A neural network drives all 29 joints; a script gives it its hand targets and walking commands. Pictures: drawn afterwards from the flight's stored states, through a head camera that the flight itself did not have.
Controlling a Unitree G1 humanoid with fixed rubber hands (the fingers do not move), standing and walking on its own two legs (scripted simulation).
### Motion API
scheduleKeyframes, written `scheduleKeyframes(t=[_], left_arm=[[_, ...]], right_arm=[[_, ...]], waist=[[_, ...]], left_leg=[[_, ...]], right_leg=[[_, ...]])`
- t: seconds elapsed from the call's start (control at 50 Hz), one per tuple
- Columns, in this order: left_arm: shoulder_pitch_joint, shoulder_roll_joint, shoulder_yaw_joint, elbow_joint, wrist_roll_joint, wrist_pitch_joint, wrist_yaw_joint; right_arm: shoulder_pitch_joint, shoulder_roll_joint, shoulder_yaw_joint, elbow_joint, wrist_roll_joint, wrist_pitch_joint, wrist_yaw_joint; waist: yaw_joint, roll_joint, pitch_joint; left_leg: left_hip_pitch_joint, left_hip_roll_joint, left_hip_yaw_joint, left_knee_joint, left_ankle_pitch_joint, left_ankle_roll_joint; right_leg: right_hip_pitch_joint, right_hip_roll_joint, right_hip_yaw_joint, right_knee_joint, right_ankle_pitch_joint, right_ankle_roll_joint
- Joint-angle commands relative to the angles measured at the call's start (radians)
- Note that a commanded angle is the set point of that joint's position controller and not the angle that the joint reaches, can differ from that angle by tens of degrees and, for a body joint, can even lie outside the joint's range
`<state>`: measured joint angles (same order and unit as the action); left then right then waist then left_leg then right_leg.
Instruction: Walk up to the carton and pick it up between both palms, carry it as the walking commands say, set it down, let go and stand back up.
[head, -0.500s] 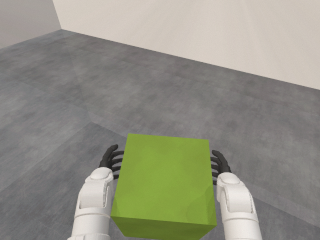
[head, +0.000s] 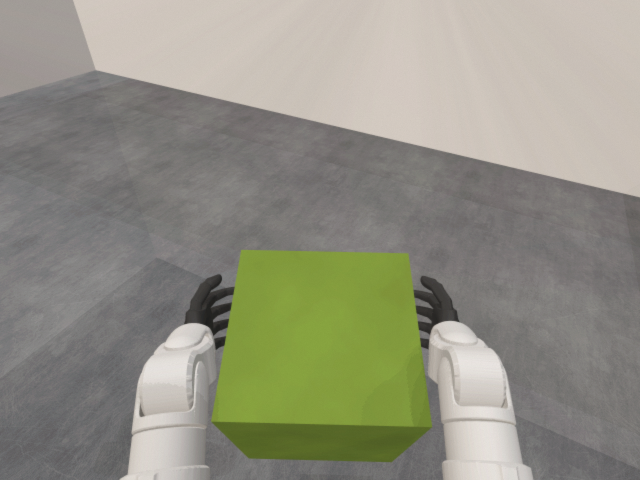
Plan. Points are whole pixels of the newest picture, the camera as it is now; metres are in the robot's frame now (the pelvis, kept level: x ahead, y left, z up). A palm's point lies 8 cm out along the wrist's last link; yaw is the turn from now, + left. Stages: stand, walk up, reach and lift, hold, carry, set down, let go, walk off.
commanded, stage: carry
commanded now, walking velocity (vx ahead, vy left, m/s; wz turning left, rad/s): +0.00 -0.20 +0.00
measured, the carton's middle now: (322, 364) +0.29 +0.01 +0.01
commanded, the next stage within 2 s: none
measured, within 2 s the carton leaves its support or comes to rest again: neither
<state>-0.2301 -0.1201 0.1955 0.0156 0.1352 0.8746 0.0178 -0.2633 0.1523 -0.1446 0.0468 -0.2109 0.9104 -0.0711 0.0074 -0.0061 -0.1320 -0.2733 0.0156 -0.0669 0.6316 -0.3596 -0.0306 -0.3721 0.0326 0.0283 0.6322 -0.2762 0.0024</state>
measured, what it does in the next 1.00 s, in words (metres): steps to the right: right foot, then left foot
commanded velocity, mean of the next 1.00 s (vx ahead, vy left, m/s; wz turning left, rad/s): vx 0.00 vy -0.20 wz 0.00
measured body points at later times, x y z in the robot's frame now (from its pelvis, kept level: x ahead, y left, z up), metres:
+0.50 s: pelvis -0.01 -0.08 +0.00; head -0.03 -0.08 +0.45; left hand +0.27 +0.07 +0.09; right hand +0.27 -0.23 +0.08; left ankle -0.01 +0.08 -0.73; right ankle +0.00 -0.22 -0.72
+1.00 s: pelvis -0.05 -0.21 +0.00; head -0.06 -0.22 +0.45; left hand +0.23 -0.06 +0.09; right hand +0.23 -0.36 +0.07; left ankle -0.07 -0.05 -0.67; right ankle +0.00 -0.26 -0.73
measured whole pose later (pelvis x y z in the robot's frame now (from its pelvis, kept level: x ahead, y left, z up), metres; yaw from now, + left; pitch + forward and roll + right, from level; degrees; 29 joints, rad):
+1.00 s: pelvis -0.05 -0.21 +0.00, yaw +1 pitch +4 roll +2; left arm -0.20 -0.14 0.12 -0.25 0.11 1.20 0.07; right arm -0.17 0.13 -0.13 -0.26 -0.13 1.22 -0.10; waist 0.00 -0.02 -0.12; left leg -0.52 0.09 0.08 1.01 -0.56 -0.07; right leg -0.42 -0.01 -0.15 0.58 -0.23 -0.10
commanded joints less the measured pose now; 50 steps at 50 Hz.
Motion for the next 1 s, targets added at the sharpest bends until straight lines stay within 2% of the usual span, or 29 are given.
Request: scheduleKeyframes(t=[0.0, 0.02, 0.04, 0.08, 0.14, 0.2, 0.22, 0.24, 0.26, 0.28, 0.3, 0.36, 0.4, 0.44, 0.48, 0.52, 0.56, 0.6, 0.64, 0.66, 0.68, 0.7, 0.74, 0.76, 0.78, 0.82, 0.84, 0.88, 0.98], left_arm=[[-0.545, -0.931, -0.788, -0.186, -0.405, 0.176, -0.203], [-0.534, -0.929, -0.792, -0.181, -0.411, 0.207, -0.203], [-0.488, -0.898, -0.766, -0.152, -0.400, 0.228, -0.201], [-0.489, -0.910, -0.761, -0.172, -0.407, 0.262, -0.195], [-0.481, -0.917, -0.757, -0.196, -0.399, 0.298, -0.180], [-0.531, -0.928, -0.770, -0.339, -0.417, 0.307, -0.165], [-0.507, -0.928, -0.760, -0.334, -0.406, 0.311, -0.162], [-0.527, -0.951, -0.779, -0.365, -0.420, 0.319, -0.161], [-0.500, -0.947, -0.774, -0.363, -0.416, 0.324, -0.158], [-0.505, -0.934, -0.776, -0.361, -0.416, 0.339, -0.160], [-0.502, -0.933, -0.780, -0.328, -0.418, 0.345, -0.165], [-0.462, -0.940, -0.780, -0.288, -0.427, 0.356, -0.181], [-0.471, -0.956, -0.787, -0.281, -0.445, 0.354, -0.185], [-0.463, -0.950, -0.790, -0.283, -0.457, 0.350, -0.192], [-0.442, -0.936, -0.791, -0.278, -0.457, 0.347, -0.197], [-0.425, -0.948, -0.799, -0.289, -0.447, 0.347, -0.196], [-0.436, -0.949, -0.791, -0.319, -0.423, 0.341, -0.187], [-0.451, -0.947, -0.791, -0.348, -0.413, 0.330, -0.184], [-0.453, -0.955, -0.799, -0.378, -0.423, 0.333, -0.179], [-0.469, -0.965, -0.802, -0.402, -0.431, 0.331, -0.177], [-0.432, -0.944, -0.794, -0.356, -0.419, 0.336, -0.177], [-0.468, -0.960, -0.807, -0.358, -0.440, 0.338, -0.182], [-0.444, -0.953, -0.792, -0.319, -0.425, 0.341, -0.187], [-0.442, -0.960, -0.802, -0.330, -0.432, 0.340, -0.186], [-0.455, -0.954, -0.798, -0.337, -0.439, 0.334, -0.192], [-0.419, -0.941, -0.788, -0.317, -0.442, 0.328, -0.192], [-0.421, -0.957, -0.791, -0.304, -0.437, 0.327, -0.191], [-0.416, -0.952, -0.773, -0.304, -0.416, 0.331, -0.194], [-0.472, -0.962, -0.793, -0.392, -0.446, 0.318, -0.185]], right_arm=[[-0.428, 0.814, 0.644, -0.165, 0.404, 0.129, 0.237], [-0.443, 0.815, 0.642, -0.177, 0.409, 0.156, 0.238], [-0.443, 0.825, 0.655, -0.182, 0.422, 0.182, 0.238], [-0.521, 0.840, 0.687, -0.257, 0.481, 0.217, 0.247], [-0.541, 0.856, 0.711, -0.282, 0.527, 0.251, 0.251], [-0.559, 0.915, 0.742, -0.342, 0.575, 0.271, 0.260], [-0.568, 0.908, 0.743, -0.363, 0.580, 0.276, 0.262], [-0.582, 0.913, 0.752, -0.399, 0.591, 0.278, 0.258], [-0.541, 0.899, 0.746, -0.386, 0.584, 0.283, 0.255], [-0.525, 0.896, 0.742, -0.373, 0.572, 0.287, 0.251], [-0.530, 0.883, 0.743, -0.390, 0.567, 0.286, 0.245], [-0.463, 0.868, 0.722, -0.382, 0.510, 0.294, 0.233], [-0.501, 0.855, 0.719, -0.413, 0.509, 0.295, 0.230], [-0.471, 0.848, 0.710, -0.401, 0.496, 0.297, 0.226], [-0.445, 0.859, 0.703, -0.388, 0.489, 0.303, 0.225], [-0.383, 0.864, 0.700, -0.362, 0.481, 0.300, 0.230], [-0.427, 0.888, 0.723, -0.372, 0.507, 0.301, 0.239], [-0.505, 0.910, 0.747, -0.410, 0.544, 0.291, 0.249], [-0.457, 0.914, 0.742, -0.404, 0.551, 0.292, 0.251], [-0.450, 0.902, 0.741, -0.422, 0.550, 0.291, 0.249], [-0.439, 0.888, 0.737, -0.408, 0.549, 0.290, 0.247], [-0.457, 0.900, 0.729, -0.410, 0.543, 0.286, 0.245], [-0.471, 0.899, 0.727, -0.408, 0.528, 0.287, 0.242], [-0.438, 0.895, 0.722, -0.395, 0.516, 0.288, 0.245], [-0.441, 0.888, 0.724, -0.398, 0.509, 0.286, 0.245], [-0.456, 0.871, 0.735, -0.427, 0.525, 0.290, 0.245], [-0.487, 0.878, 0.734, -0.426, 0.526, 0.291, 0.246], [-0.492, 0.884, 0.753, -0.399, 0.531, 0.300, 0.239], [-0.490, 0.900, 0.741, -0.440, 0.546, 0.277, 0.235]], waist=[[-0.012, 0.204, -0.182], [-0.013, 0.151, -0.179], [-0.014, -0.036, -0.203], [-0.017, -0.161, -0.208], [-0.011, -0.120, -0.235], [-0.020, -0.103, -0.291], [-0.025, -0.073, -0.323], [-0.031, 0.034, -0.318], [-0.029, 0.191, -0.328], [-0.023, 0.256, -0.311], [-0.022, 0.200, -0.299], [-0.018, 0.195, -0.238], [-0.013, 0.221, -0.239], [-0.015, 0.138, -0.273], [-0.024, -0.133, -0.297], [-0.019, -0.199, -0.303], [-0.015, -0.190, -0.281], [-0.019, -0.078, -0.287], [-0.027, 0.090, -0.316], [-0.028, 0.211, -0.295], [-0.021, 0.285, -0.299], [-0.020, 0.280, -0.262], [-0.003, 0.297, -0.226], [-0.003, 0.240, -0.236], [-0.006, 0.133, -0.246], [-0.009, -0.264, -0.260], [-0.003, -0.301, -0.279], [0.003, -0.220, -0.214], [0.004, -0.028, -0.274]], left_leg=[[-0.047, 0.239, -0.156, -0.109, 0.407, 0.068], [-0.107, 0.193, -0.100, -0.067, 0.364, 0.032], [-0.145, 0.127, -0.018, 0.047, 0.236, -0.003], [-0.199, 0.030, 0.089, 0.155, -0.123, -0.040], [-0.162, 0.017, 0.137, 0.087, -0.152, -0.013], [-0.074, 0.045, 0.121, -0.017, -0.014, 0.016], [0.005, 0.086, 0.069, -0.072, 0.045, 0.039], [0.079, 0.193, -0.068, -0.143, 0.082, 0.075], [0.166, 0.385, -0.287, -0.214, 0.234, 0.146], [0.133, 0.488, -0.391, -0.231, 0.348, 0.226], [0.105, 0.482, -0.337, -0.227, 0.341, 0.237], [0.048, 0.321, -0.084, -0.208, 0.283, 0.140], [0.084, 0.285, -0.012, -0.111, 0.527, 0.092], [0.030, 0.233, 0.026, -0.031, 0.483, 0.031], [-0.162, 0.129, 0.113, 0.116, 0.172, -0.044], [-0.217, 0.052, 0.178, 0.112, -0.163, -0.057], [-0.129, 0.025, 0.217, 0.065, -0.066, -0.038], [-0.007, 0.084, 0.177, -0.014, 0.117, -0.014], [0.108, 0.274, -0.039, -0.115, 0.426, 0.051], [0.176, 0.412, -0.190, -0.165, 0.606, 0.124], [0.179, 0.476, -0.271, -0.183, 0.688, 0.188], [0.135, 0.458, -0.211, -0.183, 0.600, 0.197], [0.027, 0.345, -0.041, -0.148, 0.410, 0.109], [0.019, 0.280, 0.039, -0.094, 0.409, 0.052], [-0.035, 0.217, 0.105, 0.002, 0.347, 0.000], [-0.289, 0.066, 0.186, 0.219, -0.161, -0.068], [-0.294, 0.060, 0.164, 0.368, -0.314, -0.047], [-0.307, 0.053, 0.151, 0.473, -0.258, -0.037], [-0.305, 0.030, 0.171, 0.362, -0.167, -0.018]], right_leg=[[0.052, -0.044, -0.001, -0.062, 0.052, -0.023], [0.101, -0.081, 0.033, -0.058, 0.209, -0.036], [0.131, -0.155, 0.119, -0.103, 0.339, -0.069], [0.143, -0.262, 0.230, -0.196, 0.447, -0.131], [0.114, -0.249, 0.204, -0.238, 0.408, -0.121], [0.119, -0.180, 0.096, -0.190, 0.333, -0.093], [0.058, -0.162, 0.058, -0.140, 0.269, -0.085], [-0.036, -0.119, 0.011, -0.044, 0.213, -0.064], [-0.159, -0.066, -0.046, 0.109, -0.033, -0.029], [-0.195, -0.061, -0.036, 0.256, -0.158, -0.007], [-0.198, -0.090, 0.007, 0.274, -0.186, -0.019], [-0.155, -0.069, -0.053, 0.136, -0.095, -0.015], [-0.076, -0.026, -0.116, -0.049, -0.035, -0.004], [0.082, -0.057, -0.069, -0.184, 0.072, -0.021], [0.237, -0.233, 0.115, -0.150, 0.521, -0.084], [0.267, -0.273, 0.071, -0.093, 0.760, -0.150], [0.170, -0.225, 0.056, -0.113, 0.667, -0.125], [0.083, -0.188, -0.002, -0.068, 0.530, -0.088], [-0.020, -0.118, -0.078, 0.073, 0.319, -0.040], [-0.136, -0.072, -0.092, 0.154, -0.002, -0.016], [-0.167, -0.065, -0.066, 0.218, -0.249, -0.008], [-0.153, -0.084, -0.058, 0.145, -0.287, -0.025], [-0.050, -0.074, -0.092, 0.021, -0.122, -0.030], [0.003, -0.072, -0.088, -0.073, -0.001, -0.027], [0.084, -0.106, -0.024, -0.154, 0.162, -0.047], [0.240, -0.313, 0.210, -0.240, 0.483, -0.153], [0.215, -0.327, 0.170, -0.244, 0.432, -0.196], [0.150, -0.281, 0.130, -0.284, 0.209, -0.191], [0.233, -0.271, 0.110, -0.294, 0.217, -0.172]])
